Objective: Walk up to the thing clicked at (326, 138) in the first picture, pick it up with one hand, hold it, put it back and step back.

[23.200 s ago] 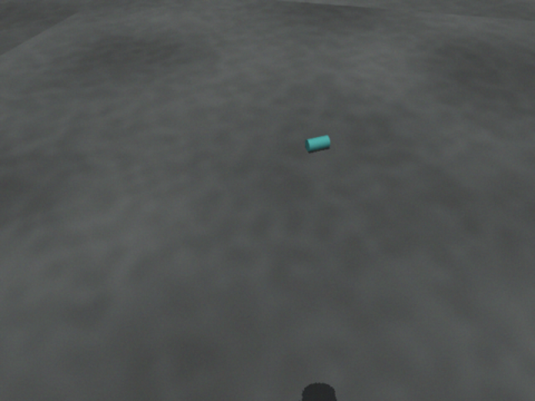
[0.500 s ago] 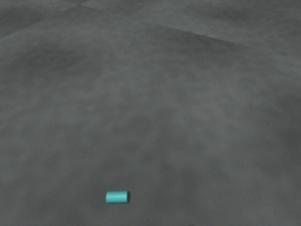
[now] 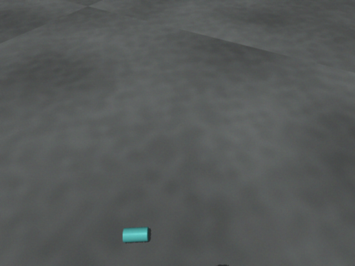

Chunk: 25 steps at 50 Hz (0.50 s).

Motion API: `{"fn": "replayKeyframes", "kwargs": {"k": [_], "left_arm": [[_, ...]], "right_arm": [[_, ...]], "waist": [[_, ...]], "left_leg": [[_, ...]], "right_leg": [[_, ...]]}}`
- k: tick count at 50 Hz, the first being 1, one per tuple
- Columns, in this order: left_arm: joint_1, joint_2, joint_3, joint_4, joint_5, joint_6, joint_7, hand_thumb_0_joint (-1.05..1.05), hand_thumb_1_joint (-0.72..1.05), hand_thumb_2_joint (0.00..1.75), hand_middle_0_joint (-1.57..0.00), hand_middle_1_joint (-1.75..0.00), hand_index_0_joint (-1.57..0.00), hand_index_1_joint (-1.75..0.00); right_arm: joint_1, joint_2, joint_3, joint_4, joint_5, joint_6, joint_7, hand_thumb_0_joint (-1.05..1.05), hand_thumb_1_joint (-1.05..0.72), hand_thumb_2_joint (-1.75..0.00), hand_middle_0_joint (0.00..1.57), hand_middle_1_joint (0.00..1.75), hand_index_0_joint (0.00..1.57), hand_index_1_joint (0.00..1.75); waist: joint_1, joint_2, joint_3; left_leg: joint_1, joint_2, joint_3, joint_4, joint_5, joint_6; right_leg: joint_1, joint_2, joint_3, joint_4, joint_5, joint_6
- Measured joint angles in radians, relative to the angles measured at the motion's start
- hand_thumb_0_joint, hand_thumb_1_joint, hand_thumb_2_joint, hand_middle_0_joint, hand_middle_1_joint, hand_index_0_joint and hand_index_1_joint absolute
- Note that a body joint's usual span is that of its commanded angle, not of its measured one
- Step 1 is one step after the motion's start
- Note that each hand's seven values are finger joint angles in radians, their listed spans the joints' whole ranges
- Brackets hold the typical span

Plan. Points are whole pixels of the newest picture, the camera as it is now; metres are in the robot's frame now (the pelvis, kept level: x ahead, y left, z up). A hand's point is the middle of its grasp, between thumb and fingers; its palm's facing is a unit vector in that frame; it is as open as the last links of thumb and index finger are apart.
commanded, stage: stand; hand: left
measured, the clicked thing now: (136, 234) +0.43 +0.24 -0.75
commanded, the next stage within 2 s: rise first in 2.00 s
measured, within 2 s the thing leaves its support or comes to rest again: neither
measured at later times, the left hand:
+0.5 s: hand out of the picture +0.07 +0.27 -0.16, palm faces -0.02 -0.94 -0.34, open 7.4 cm
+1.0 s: hand out of the picture +0.08 +0.27 -0.16, palm faces -0.02 -0.94 -0.34, open 7.4 cm
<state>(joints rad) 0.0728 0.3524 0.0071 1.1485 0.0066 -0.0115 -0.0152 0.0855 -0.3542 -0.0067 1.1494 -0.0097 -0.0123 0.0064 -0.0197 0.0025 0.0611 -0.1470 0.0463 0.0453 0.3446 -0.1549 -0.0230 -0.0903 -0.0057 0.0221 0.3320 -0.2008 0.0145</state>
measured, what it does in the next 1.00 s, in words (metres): stands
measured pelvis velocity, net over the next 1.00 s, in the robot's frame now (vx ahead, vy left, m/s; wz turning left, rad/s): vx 0.01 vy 0.01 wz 0.02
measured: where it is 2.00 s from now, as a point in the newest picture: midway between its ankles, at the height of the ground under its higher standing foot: outside the picture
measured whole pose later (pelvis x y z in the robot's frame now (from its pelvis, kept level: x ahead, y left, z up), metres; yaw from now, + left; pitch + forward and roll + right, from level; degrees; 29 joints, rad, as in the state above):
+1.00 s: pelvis +0.01 +0.01 +0.00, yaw +1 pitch -2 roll +0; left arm 0.12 0.36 0.00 1.13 0.01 -0.01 -0.01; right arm 0.09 -0.35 -0.01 1.14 -0.01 -0.01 0.01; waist -0.01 0.00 0.05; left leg -0.14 0.02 0.04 0.33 -0.16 0.00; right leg -0.07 -0.04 0.01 0.30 -0.20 0.04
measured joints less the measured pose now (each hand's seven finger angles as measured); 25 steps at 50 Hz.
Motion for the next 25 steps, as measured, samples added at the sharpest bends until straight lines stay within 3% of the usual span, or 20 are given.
{"fn": "replayKeyframes", "kwargs": {"k": [25], "left_arm": [[0.036,0.002,-0.005,-0.004,0.004,0.002,0.005,0.01,0.90,0.89,-0.20,-0.30,-0.21,-0.30]], "right_arm": [[-0.013,0.008,-0.003,-0.003,-0.002,0.003,0.004,0.01,-0.91,-0.89,0.20,0.30,0.20,0.30]], "waist": [[0.013,-0.004,-0.009]], "left_leg": [[0.004,-0.021,0.000,-0.015,0.004,0.017]], "right_leg": [[0.009,-0.021,-0.001,-0.019,0.005,0.017]]}}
